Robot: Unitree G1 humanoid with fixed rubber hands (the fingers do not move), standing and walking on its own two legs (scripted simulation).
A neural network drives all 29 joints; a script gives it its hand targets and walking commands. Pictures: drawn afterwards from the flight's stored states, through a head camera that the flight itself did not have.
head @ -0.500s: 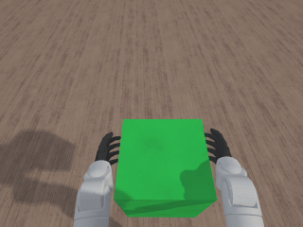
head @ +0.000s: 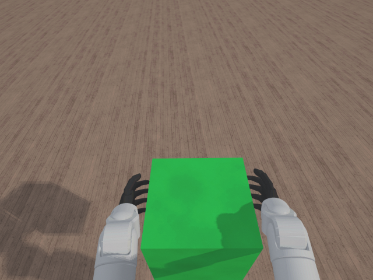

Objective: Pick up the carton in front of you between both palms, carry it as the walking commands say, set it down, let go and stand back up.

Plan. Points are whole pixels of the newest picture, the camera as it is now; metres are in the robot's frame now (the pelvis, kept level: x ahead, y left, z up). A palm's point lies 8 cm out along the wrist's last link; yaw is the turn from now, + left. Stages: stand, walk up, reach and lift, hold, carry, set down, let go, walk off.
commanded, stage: carry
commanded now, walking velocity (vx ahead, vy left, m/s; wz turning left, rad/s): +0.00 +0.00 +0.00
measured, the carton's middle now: (197, 223) +0.29 +0.00 -0.05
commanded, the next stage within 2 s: hold in 1.74 s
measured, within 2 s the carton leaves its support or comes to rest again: neither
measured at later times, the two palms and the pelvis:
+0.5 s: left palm (130, 219) +0.26 +0.14 +0.03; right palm (275, 214) +0.26 -0.16 +0.04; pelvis -0.02 +0.00 +0.00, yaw +0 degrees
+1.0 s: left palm (127, 235) +0.23 +0.14 +0.04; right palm (281, 229) +0.23 -0.16 +0.04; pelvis -0.06 -0.01 +0.00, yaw +0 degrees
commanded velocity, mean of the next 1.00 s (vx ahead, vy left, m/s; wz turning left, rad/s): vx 0.00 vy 0.00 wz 0.00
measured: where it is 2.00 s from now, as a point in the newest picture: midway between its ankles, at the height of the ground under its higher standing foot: outside the picture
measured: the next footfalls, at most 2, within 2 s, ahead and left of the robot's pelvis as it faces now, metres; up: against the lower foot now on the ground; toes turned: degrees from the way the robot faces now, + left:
none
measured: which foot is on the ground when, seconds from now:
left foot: down 0.00-1.00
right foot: down 0.00-1.00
